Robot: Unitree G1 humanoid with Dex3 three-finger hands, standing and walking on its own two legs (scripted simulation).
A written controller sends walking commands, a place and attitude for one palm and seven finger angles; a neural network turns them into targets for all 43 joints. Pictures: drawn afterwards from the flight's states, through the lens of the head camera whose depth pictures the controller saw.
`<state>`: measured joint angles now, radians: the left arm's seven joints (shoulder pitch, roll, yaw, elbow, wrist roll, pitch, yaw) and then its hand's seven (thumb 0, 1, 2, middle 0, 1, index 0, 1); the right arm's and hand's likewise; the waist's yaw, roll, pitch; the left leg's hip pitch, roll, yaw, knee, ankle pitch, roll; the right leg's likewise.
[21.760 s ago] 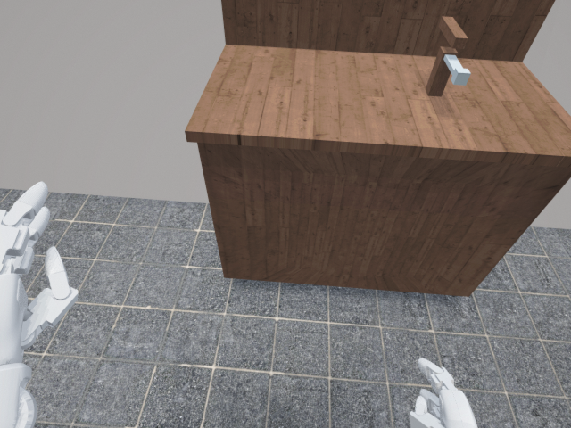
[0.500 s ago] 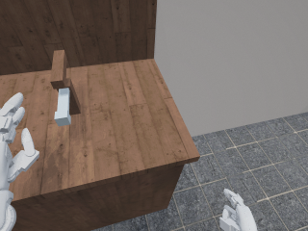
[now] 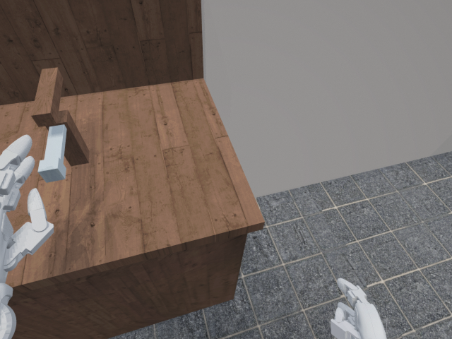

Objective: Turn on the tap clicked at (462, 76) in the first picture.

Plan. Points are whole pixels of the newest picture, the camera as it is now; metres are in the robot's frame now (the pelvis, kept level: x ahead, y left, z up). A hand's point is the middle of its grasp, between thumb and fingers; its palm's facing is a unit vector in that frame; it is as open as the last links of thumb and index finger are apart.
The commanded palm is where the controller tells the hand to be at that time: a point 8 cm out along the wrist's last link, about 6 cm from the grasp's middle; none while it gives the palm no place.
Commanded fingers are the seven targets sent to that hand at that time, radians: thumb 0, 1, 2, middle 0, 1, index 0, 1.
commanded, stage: shuffle to correct the standing spot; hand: left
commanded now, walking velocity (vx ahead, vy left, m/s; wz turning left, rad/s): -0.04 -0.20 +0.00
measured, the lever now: (52, 170) +0.33 +0.31 +0.12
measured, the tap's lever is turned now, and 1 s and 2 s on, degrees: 0 0 0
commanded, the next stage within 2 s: come to a stop and stand still in 0.02 s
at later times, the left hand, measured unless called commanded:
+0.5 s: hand (4, 187) +0.25 +0.30 +0.19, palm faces +0.45 -0.78 -0.44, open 7.4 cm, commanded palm +0.16 +0.30 +0.18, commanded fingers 0.00 0.90 0.90 -0.20 -0.30 -0.20 -0.30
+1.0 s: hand out of the picture +0.21 +0.33 +0.16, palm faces +0.40 -0.85 -0.34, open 7.4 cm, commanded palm +0.14 +0.37 +0.18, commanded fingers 0.00 0.90 0.90 -0.20 -0.30 -0.20 -0.30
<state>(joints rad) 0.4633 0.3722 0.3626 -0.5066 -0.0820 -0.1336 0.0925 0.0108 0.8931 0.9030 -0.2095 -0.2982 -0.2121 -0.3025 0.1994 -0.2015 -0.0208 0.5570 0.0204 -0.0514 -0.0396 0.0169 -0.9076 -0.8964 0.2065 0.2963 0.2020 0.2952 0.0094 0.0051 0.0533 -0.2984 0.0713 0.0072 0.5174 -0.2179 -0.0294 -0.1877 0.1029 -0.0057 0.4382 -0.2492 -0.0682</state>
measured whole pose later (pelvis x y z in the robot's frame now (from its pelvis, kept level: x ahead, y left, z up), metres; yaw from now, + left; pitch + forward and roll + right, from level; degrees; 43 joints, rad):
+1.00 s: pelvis -0.02 +0.09 +0.00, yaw -1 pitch -2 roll -1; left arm 0.36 0.32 0.32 -0.39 0.00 -0.21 0.10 0.01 0.90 0.90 -0.20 -0.30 -0.21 -0.30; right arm 0.22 -0.18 0.04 0.57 0.01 -0.14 -0.01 0.02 -0.91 -0.90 0.21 0.30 0.20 0.30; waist 0.04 -0.01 0.03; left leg -0.27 -0.04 0.10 0.46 -0.18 0.09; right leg -0.20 -0.02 0.04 0.45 -0.23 0.00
